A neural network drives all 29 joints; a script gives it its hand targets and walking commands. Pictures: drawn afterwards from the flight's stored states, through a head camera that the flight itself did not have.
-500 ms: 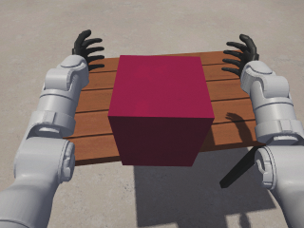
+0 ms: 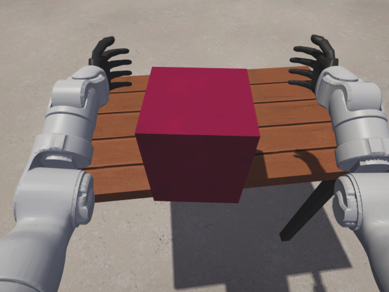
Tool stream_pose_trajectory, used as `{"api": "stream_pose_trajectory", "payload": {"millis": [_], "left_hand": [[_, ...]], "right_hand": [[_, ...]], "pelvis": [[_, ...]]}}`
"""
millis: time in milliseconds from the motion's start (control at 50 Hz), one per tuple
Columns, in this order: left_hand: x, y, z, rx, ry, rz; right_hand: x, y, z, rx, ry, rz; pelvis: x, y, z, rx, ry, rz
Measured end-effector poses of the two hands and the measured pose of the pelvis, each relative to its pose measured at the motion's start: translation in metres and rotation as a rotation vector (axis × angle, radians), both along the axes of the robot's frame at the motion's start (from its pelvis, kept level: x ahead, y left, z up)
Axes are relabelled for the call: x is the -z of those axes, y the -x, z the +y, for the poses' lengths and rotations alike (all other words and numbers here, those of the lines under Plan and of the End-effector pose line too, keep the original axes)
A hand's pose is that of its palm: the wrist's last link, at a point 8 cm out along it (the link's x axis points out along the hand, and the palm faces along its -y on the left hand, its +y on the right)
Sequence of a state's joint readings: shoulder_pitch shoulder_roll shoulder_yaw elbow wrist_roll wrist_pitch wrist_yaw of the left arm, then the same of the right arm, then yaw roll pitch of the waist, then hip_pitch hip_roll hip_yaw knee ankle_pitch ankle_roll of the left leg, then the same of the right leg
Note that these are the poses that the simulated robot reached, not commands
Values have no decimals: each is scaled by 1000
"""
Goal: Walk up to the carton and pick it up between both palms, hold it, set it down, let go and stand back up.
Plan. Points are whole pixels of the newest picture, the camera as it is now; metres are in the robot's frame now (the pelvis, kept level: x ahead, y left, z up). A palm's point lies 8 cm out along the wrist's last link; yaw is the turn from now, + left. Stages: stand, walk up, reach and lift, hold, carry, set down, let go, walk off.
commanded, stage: set down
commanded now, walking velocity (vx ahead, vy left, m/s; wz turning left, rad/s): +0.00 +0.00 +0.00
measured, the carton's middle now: (197, 138) +0.43 -0.01 +0.06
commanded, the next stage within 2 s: let go in 0.96 s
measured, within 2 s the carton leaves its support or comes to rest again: neither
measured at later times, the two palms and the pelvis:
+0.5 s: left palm (104, 134) +0.39 +0.18 +0.13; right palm (311, 136) +0.36 -0.22 +0.14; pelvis -0.02 +0.00 +0.00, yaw +1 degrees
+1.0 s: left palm (90, 215) +0.26 +0.20 +0.06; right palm (308, 206) +0.25 -0.21 +0.06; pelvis +0.01 +0.01 +0.00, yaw +0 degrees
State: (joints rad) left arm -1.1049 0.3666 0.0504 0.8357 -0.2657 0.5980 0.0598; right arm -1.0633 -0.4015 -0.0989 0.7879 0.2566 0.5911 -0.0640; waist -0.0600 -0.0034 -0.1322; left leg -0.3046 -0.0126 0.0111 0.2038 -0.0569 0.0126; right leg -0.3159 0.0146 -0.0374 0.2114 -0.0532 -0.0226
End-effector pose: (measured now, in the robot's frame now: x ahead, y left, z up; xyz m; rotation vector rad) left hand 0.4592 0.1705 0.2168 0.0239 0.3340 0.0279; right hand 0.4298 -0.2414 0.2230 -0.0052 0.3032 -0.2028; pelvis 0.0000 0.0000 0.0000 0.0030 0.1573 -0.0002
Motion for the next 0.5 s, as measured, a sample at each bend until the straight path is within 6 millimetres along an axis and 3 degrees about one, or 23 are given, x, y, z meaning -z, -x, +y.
{"api": "stream_pose_trajectory", "payload": {"millis": [260, 360, 500], "left_hand": [[73, 48, 9, 9, 24, 24], [84, 60, 9, 17, 28, 8], [85, 68, 6, 36, 24, -23]], "right_hand": [[78, 44, 27, -16, -16, 41], [87, 60, 24, 18, -17, 20], [83, 73, 18, 30, -7, -24]], "pelvis": [[1, 16, -2, -19, 2, -39], [2, 19, 0, -20, 3, -36], [3, 17, 4, -10, 4, -26]]}}
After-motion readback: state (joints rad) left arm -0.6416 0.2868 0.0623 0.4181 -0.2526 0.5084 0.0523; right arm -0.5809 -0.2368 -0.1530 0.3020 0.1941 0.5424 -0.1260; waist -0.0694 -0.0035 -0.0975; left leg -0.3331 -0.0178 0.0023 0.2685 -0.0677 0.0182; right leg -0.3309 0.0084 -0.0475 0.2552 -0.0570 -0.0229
